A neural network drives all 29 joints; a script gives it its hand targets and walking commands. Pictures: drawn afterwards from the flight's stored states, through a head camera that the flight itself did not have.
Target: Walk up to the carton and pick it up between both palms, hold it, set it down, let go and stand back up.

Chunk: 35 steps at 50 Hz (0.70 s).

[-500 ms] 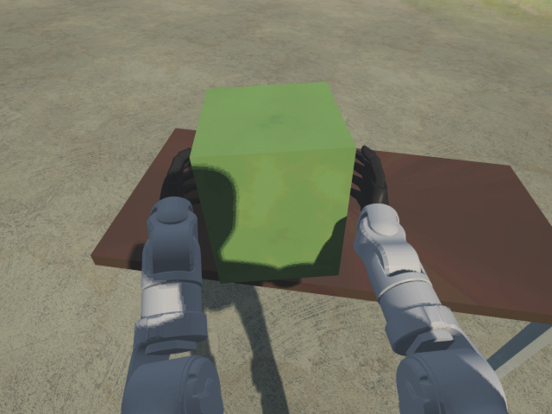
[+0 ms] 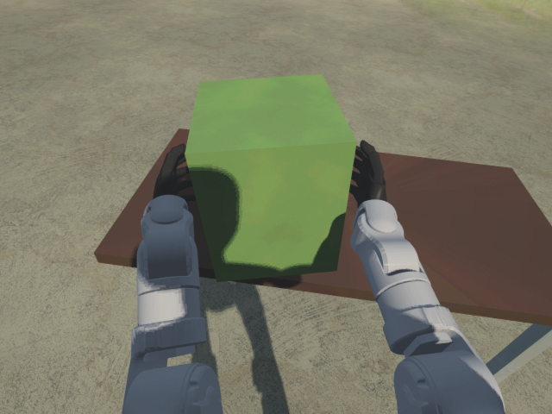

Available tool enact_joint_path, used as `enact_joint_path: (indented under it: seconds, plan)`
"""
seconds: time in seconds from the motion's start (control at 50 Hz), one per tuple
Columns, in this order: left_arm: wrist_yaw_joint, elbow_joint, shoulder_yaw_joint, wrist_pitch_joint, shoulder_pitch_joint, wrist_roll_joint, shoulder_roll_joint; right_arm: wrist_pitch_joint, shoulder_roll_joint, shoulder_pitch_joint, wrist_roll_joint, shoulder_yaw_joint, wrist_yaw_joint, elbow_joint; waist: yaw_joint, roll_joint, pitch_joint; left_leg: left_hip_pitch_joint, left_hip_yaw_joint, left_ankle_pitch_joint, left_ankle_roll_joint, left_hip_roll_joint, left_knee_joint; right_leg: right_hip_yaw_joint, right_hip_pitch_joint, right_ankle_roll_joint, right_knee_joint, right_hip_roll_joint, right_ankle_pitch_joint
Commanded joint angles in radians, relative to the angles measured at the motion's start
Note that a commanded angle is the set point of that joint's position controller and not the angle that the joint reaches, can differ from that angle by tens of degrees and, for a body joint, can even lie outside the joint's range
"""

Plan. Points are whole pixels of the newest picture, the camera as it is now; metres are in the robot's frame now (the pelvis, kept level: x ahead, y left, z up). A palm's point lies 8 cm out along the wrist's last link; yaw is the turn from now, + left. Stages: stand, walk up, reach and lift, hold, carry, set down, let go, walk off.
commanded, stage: reach and lift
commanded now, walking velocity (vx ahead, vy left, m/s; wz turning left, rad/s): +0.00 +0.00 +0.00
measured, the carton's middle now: (269, 178) +0.44 +0.00 +0.14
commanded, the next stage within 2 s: hold in 0.36 s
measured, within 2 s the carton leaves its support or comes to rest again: neither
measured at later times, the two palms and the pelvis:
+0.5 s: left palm (157, 196) +0.35 +0.16 +0.18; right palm (368, 189) +0.35 -0.12 +0.19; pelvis -0.01 -0.01 +0.00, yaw +0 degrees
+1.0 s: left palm (165, 192) +0.35 +0.15 +0.18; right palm (375, 186) +0.35 -0.13 +0.19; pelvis -0.01 -0.01 +0.00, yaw +0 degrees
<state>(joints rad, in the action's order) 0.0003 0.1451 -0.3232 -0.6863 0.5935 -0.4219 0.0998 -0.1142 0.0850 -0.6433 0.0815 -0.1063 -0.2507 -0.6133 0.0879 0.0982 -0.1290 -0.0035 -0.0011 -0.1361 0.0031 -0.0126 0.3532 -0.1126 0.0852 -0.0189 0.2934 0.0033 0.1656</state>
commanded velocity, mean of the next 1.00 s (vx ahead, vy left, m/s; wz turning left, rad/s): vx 0.00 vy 0.00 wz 0.00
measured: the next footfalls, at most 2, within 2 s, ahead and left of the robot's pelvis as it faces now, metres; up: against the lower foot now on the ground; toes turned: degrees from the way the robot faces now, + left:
none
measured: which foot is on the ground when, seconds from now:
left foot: down 0.00-1.00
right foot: down 0.00-1.00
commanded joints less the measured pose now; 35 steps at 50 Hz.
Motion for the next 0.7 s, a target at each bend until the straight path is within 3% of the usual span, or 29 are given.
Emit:
enact_joint_path:
  seconds: [0.0, 0.06, 0.2, 0.28, 0.34, 0.4, 0.44, 0.5, 0.54, 0.56, 0.62, 0.64, 0.68]
  plan:
    - [0.155, -0.156, 0.478, 0.103, 0.76, 0.147, 0.427, 0.055, 0.414, -0.785, 0.022, 0.339, 0.168, 0.282, 0.011, -0.127, 0.492, 0.212, 0.052, 0.187, -0.007, 0.019, -0.037, -0.039, -0.038, 0.055, -0.049, 0.028, -0.093]
    - [0.164, -0.107, 0.431, 0.073, 0.732, 0.132, 0.424, 0.041, 0.408, -0.803, 0.013, 0.333, 0.167, 0.27, 0.0, -0.108, 0.442, 0.176, 0.06, 0.146, 0.004, 0.018, -0.055, -0.036, -0.014, 0.055, -0.05, 0.028, -0.069]
    - [0.177, -0.183, 0.444, 0.045, 0.732, 0.137, 0.417, 0.025, 0.424, -0.812, 0.065, 0.383, 0.15, 0.334, -0.002, -0.101, 0.544, 0.199, 0.064, 0.222, 0.007, 0.034, -0.027, -0.019, 0.067, 0.068, -0.033, 0.023, -0.176]
    - [0.186, -0.169, 0.413, 0.029, 0.762, 0.124, 0.396, 0.002, 0.427, -0.806, 0.041, 0.354, 0.147, 0.296, 0.004, -0.101, 0.435, 0.147, 0.07, 0.117, 0.02, 0.033, -0.062, -0.022, 0.026, 0.066, -0.049, 0.013, -0.074]
    - [0.189, -0.17, 0.426, 0.015, 0.775, 0.127, 0.402, 0.004, 0.404, -0.814, 0.033, 0.318, 0.157, 0.295, 0.014, -0.155, 0.441, 0.151, 0.071, 0.076, 0.008, 0.023, -0.069, -0.035, 0.001, 0.054, -0.05, 0.018, 0.004]
    - [0.188, -0.164, 0.417, 0.006, 0.785, 0.117, 0.405, 0.003, 0.392, -0.81, 0.02, 0.282, 0.167, 0.257, 0.02, -0.167, 0.417, 0.136, 0.067, 0.031, 0.008, 0.016, -0.091, -0.043, -0.012, 0.052, -0.049, 0.02, 0.041]
    - [0.193, -0.141, 0.405, -0.001, 0.754, 0.115, 0.405, 0.003, 0.404, -0.813, 0.017, 0.288, 0.168, 0.272, 0.009, -0.131, 0.423, 0.122, 0.081, 0.024, 0.023, 0.024, -0.094, -0.037, 0.005, 0.058, -0.052, 0.011, 0.027]
    - [0.195, -0.179, 0.422, -0.003, 0.743, 0.123, 0.406, 0.007, 0.401, -0.803, 0.028, 0.293, 0.164, 0.304, 0.033, -0.151, 0.472, 0.157, 0.074, 0.096, 0.006, 0.027, -0.066, -0.041, 0.021, 0.055, -0.044, 0.018, -0.026]
    - [0.191, -0.211, 0.443, 0.01, 0.786, 0.146, 0.416, 0.009, 0.421, -0.834, 0.035, 0.312, 0.164, 0.318, 0.023, -0.144, 0.489, 0.163, 0.077, 0.091, 0.011, 0.032, -0.056, -0.039, 0.017, 0.058, -0.035, 0.021, -0.019]
    - [0.185, -0.204, 0.454, 0.013, 0.78, 0.144, 0.414, 0.007, 0.414, -0.817, 0.023, 0.302, 0.164, 0.3, 0.036, -0.152, 0.489, 0.163, 0.072, 0.109, 0.001, 0.025, -0.051, -0.042, 0.012, 0.052, -0.037, 0.023, -0.021]
    - [0.184, -0.157, 0.419, 0.009, 0.794, 0.127, 0.408, 0.003, 0.413, -0.835, 0.013, 0.291, 0.173, 0.272, 0.019, -0.145, 0.419, 0.112, 0.071, 0.011, 0.016, 0.017, -0.084, -0.044, -0.013, 0.05, -0.043, 0.019, 0.051]
    - [0.186, -0.131, 0.401, 0.011, 0.77, 0.116, 0.409, 0.006, 0.418, -0.842, 0.008, 0.29, 0.174, 0.283, 0.007, -0.124, 0.419, 0.097, 0.079, 0.006, 0.027, 0.023, -0.091, -0.044, 0.004, 0.059, -0.041, 0.015, 0.042]
    - [0.188, -0.159, 0.41, 0.014, 0.764, 0.124, 0.411, 0.01, 0.421, -0.838, 0.011, 0.299, 0.173, 0.302, 0.012, -0.125, 0.479, 0.126, 0.076, 0.045, 0.021, 0.023, -0.082, -0.042, 0.032, 0.054, -0.036, 0.018, 0.004]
